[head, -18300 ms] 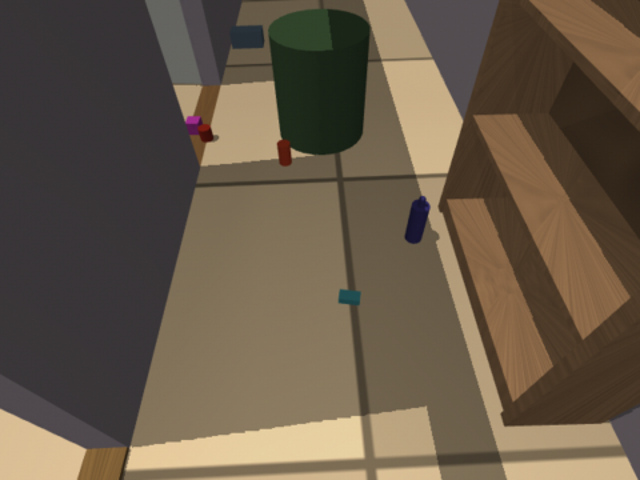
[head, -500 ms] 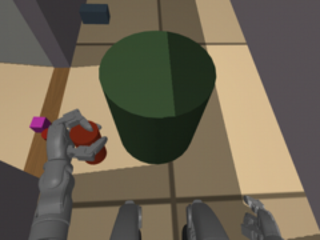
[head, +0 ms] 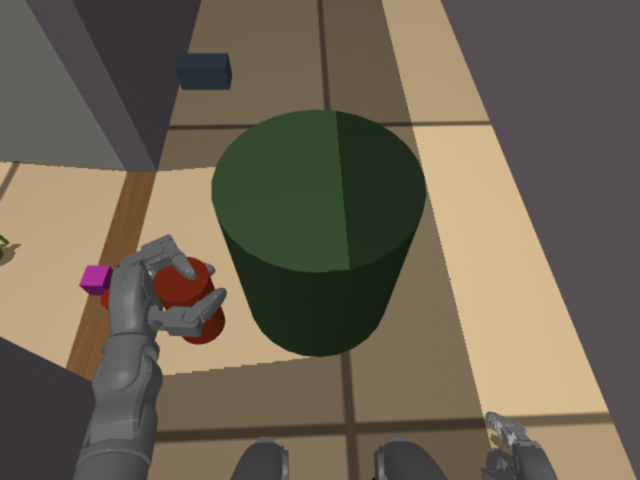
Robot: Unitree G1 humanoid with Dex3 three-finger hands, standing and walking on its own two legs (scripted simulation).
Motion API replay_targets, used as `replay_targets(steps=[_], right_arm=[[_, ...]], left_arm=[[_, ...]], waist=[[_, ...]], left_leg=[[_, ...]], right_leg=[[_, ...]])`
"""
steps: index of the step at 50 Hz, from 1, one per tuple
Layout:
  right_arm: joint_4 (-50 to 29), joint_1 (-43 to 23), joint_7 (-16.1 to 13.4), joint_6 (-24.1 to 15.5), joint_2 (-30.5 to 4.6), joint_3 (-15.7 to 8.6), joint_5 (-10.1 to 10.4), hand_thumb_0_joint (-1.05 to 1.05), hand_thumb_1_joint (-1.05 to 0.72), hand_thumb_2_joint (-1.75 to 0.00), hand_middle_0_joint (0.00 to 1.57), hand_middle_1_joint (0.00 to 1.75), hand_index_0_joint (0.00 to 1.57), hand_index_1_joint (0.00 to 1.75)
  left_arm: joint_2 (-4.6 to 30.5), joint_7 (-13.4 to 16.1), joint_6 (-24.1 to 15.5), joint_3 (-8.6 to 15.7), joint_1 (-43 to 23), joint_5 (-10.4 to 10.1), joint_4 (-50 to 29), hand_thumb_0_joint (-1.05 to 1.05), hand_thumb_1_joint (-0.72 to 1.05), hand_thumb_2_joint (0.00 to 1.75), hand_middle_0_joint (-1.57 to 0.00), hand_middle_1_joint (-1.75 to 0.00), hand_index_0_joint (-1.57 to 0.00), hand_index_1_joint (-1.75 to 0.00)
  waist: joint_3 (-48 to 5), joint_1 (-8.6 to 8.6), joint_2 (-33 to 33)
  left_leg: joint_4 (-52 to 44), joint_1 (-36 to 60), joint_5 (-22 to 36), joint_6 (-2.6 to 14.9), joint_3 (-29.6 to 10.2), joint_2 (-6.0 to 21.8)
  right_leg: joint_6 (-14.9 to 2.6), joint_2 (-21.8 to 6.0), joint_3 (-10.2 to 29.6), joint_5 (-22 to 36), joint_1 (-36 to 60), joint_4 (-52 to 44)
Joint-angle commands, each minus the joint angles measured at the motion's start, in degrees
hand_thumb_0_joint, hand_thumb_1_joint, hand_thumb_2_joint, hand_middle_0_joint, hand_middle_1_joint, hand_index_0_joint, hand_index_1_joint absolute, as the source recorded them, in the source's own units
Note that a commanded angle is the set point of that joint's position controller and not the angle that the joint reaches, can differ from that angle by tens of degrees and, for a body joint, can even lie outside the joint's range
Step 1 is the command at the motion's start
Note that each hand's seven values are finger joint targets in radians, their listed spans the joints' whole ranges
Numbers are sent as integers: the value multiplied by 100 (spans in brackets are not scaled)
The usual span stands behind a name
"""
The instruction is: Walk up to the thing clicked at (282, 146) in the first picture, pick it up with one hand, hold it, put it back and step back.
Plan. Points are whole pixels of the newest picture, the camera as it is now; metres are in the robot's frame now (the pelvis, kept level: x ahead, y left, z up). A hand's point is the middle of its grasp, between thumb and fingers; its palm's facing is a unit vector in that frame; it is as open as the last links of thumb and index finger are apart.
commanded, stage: lift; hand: left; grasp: from the side
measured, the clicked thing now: (192, 303) +0.34 +0.18 +0.00
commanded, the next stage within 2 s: hold in 0.26 s
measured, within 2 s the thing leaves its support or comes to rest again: neither
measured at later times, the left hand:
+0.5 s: hand (188, 279) +0.34 +0.17 +0.06, palm faces +0.09 -1.00 -0.02, open 6.5 cm
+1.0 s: hand (187, 275) +0.33 +0.17 +0.08, palm faces +0.10 -0.99 -0.02, open 6.4 cm
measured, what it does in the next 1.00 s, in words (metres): stands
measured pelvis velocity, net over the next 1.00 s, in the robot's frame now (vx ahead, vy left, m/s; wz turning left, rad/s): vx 0.01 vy -0.01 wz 0.00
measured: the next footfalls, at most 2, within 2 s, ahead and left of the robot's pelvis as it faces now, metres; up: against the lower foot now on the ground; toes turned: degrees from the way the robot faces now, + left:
none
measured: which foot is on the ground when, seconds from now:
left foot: down 0.00-1.00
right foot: down 0.00-1.00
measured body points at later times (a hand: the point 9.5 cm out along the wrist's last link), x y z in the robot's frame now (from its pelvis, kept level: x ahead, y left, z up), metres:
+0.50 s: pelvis +0.01 +0.00 +0.02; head +0.07 +0.00 +0.47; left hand +0.33 +0.22 +0.06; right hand +0.13 -0.25 -0.09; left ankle +0.02 +0.13 -0.67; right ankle +0.01 -0.13 -0.67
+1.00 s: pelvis +0.01 -0.01 +0.03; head +0.05 +0.00 +0.48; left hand +0.32 +0.22 +0.08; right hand +0.14 -0.25 -0.08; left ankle +0.02 +0.13 -0.67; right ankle +0.01 -0.13 -0.67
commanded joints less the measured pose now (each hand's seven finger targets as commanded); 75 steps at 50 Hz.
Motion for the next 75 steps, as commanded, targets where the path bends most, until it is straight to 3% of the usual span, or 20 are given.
replay_targets(steps=[1, 18, 20, 27, 31, 32, 34, 35, 36, 38, 42, 44, 48, 50, 52, 54, 57, 58, 62, 75], right_arm=[[-625, 55, -87, -202, -770, -298, -18, 0, -91, -90, 20, 30, 20, 30], [-646, 9, -35, -147, -794, -321, -38, 0, -91, -90, 20, 30, 20, 30], [-643, 9, -55, -129, -785, -314, -49, 0, -93, -90, 20, 30, 20, 30], [-628, -50, -57, -128, -762, -298, -40, 0, -93, -90, 20, 30, 20, 30], [-678, -103, -45, -122, -764, -307, -37, 0, -92, -90, 20, 30, 20, 30], [-644, -41, -47, -116, -780, -327, -53, 0, -92, -90, 20, 30, 20, 30], [-619, -40, -59, -97, -744, -290, -43, 0, -92, -90, 20, 30, 20, 30], [-612, -65, -59, -107, -743, -299, -51, 0, -92, -90, 20, 30, 20, 30], [-586, -74, -61, -101, -760, -307, -48, 0, -92, -90, 20, 30, 20, 30], [-627, -75, -32, -90, -757, -309, -55, 0, -92, -90, 20, 30, 20, 30], [-635, -97, -27, -65, -789, -332, -34, 0, -92, -90, 20, 30, 20, 30], [-663, -155, -18, -74, -772, -306, -37, 0, -92, -90, 20, 30, 20, 30], [-648, -177, -44, -95, -751, -297, -32, 0, -92, -90, 20, 30, 20, 30], [-643, -214, -45, -112, -747, -286, -25, 0, -92, -90, 20, 30, 20, 30], [-637, -235, -57, -101, -803, -334, -20, 0, -91, -90, 20, 30, 20, 30], [-622, -193, -46, -79, -761, -309, -30, 0, -91, -90, 20, 30, 20, 30], [-620, -198, -24, -104, -762, -304, -27, 0, -91, -90, 20, 30, 20, 30], [-612, -217, -30, -105, -768, -321, -16, 0, -91, -90, 20, 30, 20, 30], [-588, -268, -50, -106, -753, -306, -32, 0, -91, -90, 20, 30, 20, 30], [-562, -227, -23, -133, -790, -338, -18, 0, -92, -90, 20, 30, 20, 30]], left_arm=[[797, -14, -528, 334, -1553, -74, -1481, 0, 29, 126, -130, -142, -132, -142], [713, -99, -655, 330, -1638, -100, -1371, 0, 34, 130, -133, -145, -134, -145], [739, -117, -664, 298, -1667, -96, -1524, 0, 34, 119, -133, -141, -135, -140], [582, -77, -614, 283, -1428, -103, -1078, 0, 32, 119, -133, -142, -135, -141], [560, -86, -657, 268, -1439, -98, -1175, 0, 33, 120, -132, -141, -134, -141], [758, -54, -724, 354, -1788, -108, -1751, 0, 34, 121, -132, -141, -134, -141], [565, -73, -632, 255, -1324, -88, -1110, 0, 32, 119, -132, -140, -133, -140], [701, -61, -689, 320, -1650, -98, -1578, 0, 32, 119, -130, -140, -132, -139], [586, -49, -635, 314, -1363, -69, -1071, 0, 34, 119, -131, -139, -132, -139], [483, -73, -628, 179, -1443, -74, -1149, 0, 35, 121, -132, -141, -133, -140], [798, -71, -695, 351, -1724, -30, -1490, 0, 36, 121, -132, -141, -134, -140], [582, -110, -688, 196, -1582, -69, -1296, 0, 36, 121, -132, -142, -134, -141], [649, -104, -658, 323, -1560, -121, -1305, 0, 32, 120, -131, -140, -132, -139], [419, -131, -621, 139, -1483, -125, -1066, 0, 36, 121, -130, -140, -132, -140], [798, -124, -650, 409, -1718, -88, -1360, 0, 36, 121, -130, -139, -131, -139], [612, -166, -646, 191, -1590, -56, -1221, 0, 34, 120, -129, -138, -131, -138], [450, -185, -647, 153, -1547, -127, -1095, 0, 39, 121, -131, -140, -132, -139], [705, -152, -684, 358, -1805, -138, -1462, 0, 41, 121, -129, -138, -131, -138], [742, -137, -692, 382, -1734, -83, -1251, 0, 36, 119, -129, -137, -130, -137], [533, -210, -721, 240, -1635, -144, -1074, 0, 38, 122, -131, -140, -132, -140]], waist=[[-1867, -23, 298], [-1675, -29, 203], [-1764, -20, 302], [-1445, -22, 78], [-1515, -1, 114], [-1769, 31, 152], [-1484, -16, -2], [-1603, 12, 105], [-1477, -12, -15], [-1496, -39, 92], [-1489, 48, 302], [-1351, 0, 162], [-1460, 40, 71], [-1201, -23, 6], [-1361, 50, 95], [-1281, 6, 56], [-1208, -5, 38], [-1312, 73, 110], [-1262, 26, 42], [-1231, 50, -16]], left_leg=[[-1053, 1407, 1655, 177, 133, -240], [-1470, 1793, 1766, 153, 158, -237], [-1473, 1901, 1827, 148, 193, -255], [-1578, 1846, 1785, 168, 211, -257], [-1614, 1980, 1924, 164, 228, -268], [-1627, 2056, 1997, 161, 226, -263], [-1649, 2015, 1949, 180, 263, -272], [-1643, 2035, 1997, 178, 279, -289], [-1666, 2059, 2021, 179, 268, -268], [-1698, 2125, 2098, 171, 250, -258], [-1845, 2257, 2022, 127, 226, -250], [-1887, 2252, 1952, 139, 224, -244], [-1886, 2265, 1926, 171, 280, -284], [-1947, 2228, 1852, 166, 266, -273], [-1952, 2301, 1897, 170, 288, -281], [-2005, 2305, 1896, 168, 266, -273], [-2036, 2331, 1893, 153, 262, -266], [-2052, 2342, 1872, 155, 275, -287], [-2073, 2357, 1705, 173, 297, -295], [-2096, 2425, 2003, 164, 287, -280]], right_leg=[[-142, 189, 33, 1832, 1183, -953], [-141, 207, 15, 1930, 1596, -1274], [-135, 196, 41, 2006, 1680, -1323], [-102, 188, 37, 2014, 1757, -1477], [-99, 187, 39, 2129, 1882, -1517], [-102, 184, 44, 2225, 2040, -1506], [-76, 172, 65, 2218, 2020, -1580], [-67, 158, 83, 2295, 2125, -1592], [-75, 173, 66, 2303, 2047, -1595], [-96, 186, 42, 2299, 2034, -1597], [-130, 196, 13, 2146, 2075, -1639], [-120, 204, 13, 2093, 2045, -1682], [-74, 168, 65, 2168, 2234, -1805], [-82, 177, 43, 2093, 2099, -1834], [-82, 156, 56, 2140, 2191, -1868], [-94, 168, 33, 2114, 2193, -1855], [-104, 185, 16, 2094, 2178, -1871], [-98, 164, 25, 2078, 2271, -1912], [-77, 138, 61, 1926, 2256, -1982], [-86, 152, 30, 2209, 2294, -1975]])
